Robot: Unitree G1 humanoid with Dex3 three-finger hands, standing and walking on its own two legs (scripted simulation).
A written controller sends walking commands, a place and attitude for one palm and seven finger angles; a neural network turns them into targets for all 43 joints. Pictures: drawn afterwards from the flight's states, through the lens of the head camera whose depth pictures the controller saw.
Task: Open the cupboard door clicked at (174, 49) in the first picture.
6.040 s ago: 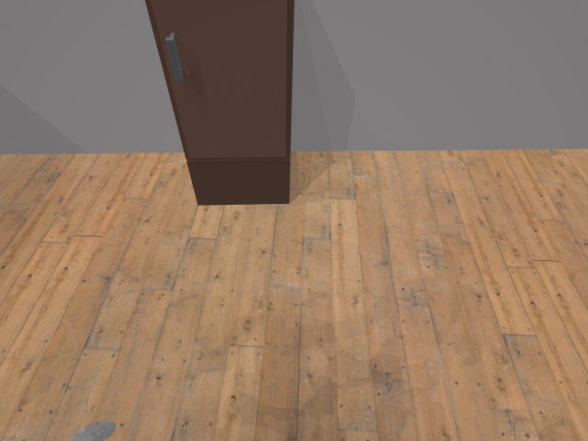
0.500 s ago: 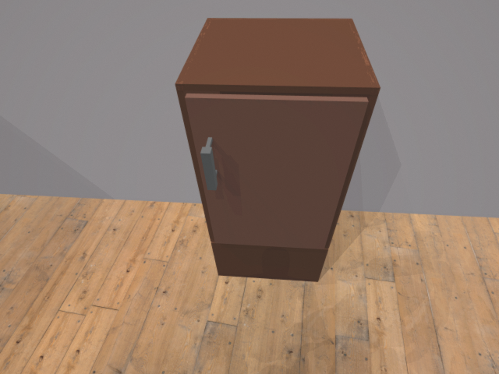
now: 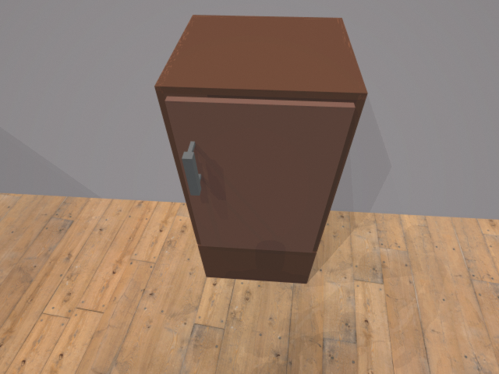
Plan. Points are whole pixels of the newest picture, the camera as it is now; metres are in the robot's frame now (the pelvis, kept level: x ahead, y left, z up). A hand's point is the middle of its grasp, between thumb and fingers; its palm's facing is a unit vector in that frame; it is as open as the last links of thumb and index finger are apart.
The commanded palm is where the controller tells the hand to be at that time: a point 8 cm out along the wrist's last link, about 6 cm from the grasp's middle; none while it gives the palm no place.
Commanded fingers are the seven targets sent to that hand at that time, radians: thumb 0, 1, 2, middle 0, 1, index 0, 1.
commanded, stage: look again from close up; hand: left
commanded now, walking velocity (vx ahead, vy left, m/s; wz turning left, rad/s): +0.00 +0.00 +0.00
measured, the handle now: (194, 168) +0.57 +0.17 -0.05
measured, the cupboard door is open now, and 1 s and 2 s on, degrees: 0 0 0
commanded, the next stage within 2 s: raise the hand with hooked fingers in 0.10 s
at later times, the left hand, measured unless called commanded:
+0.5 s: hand (152, 323) +0.20 +0.17 -0.02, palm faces +0.03 -1.00 -0.02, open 8.0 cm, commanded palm +0.13 +0.24 -0.07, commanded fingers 0.00 0.53 0.74 -0.23 -0.54 -0.23 -0.54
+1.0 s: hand (120, 335) +0.19 +0.23 -0.06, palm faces -0.04 -1.00 -0.04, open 10.9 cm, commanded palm +0.16 +0.28 -0.05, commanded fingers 0.00 -0.06 0.49 -0.27 -0.92 -0.27 -0.92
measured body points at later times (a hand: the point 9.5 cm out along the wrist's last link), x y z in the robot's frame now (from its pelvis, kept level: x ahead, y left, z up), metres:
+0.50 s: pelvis -0.01 -0.01 -0.06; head +0.02 -0.01 +0.39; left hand +0.20 +0.22 -0.02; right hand +0.19 -0.28 -0.10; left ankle -0.02 +0.11 -0.74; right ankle +0.03 -0.10 -0.74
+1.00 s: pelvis -0.03 +0.01 -0.10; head +0.05 +0.03 +0.34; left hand +0.19 +0.28 -0.05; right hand +0.15 -0.20 -0.19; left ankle -0.02 +0.11 -0.74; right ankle +0.03 -0.10 -0.74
